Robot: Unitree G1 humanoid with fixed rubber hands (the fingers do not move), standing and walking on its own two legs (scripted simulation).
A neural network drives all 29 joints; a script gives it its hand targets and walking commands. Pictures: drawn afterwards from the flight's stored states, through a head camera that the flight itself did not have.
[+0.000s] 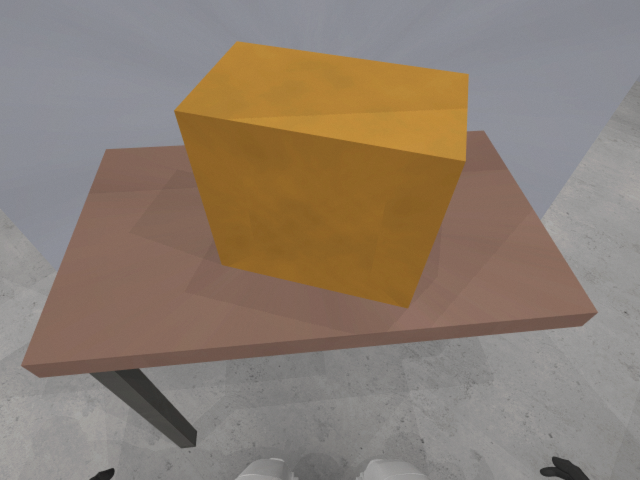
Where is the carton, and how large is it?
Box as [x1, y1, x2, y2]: [174, 41, 468, 307]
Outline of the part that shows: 237,41 174,110 221,263 228,266 399,306 408,307 465,161 468,74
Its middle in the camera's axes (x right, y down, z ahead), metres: +0.01 -0.08 +0.55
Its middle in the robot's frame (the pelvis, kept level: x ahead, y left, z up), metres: +0.48 +0.01 +0.09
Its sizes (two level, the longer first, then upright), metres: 0.305 0.173 0.284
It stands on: a table, 0.69 m high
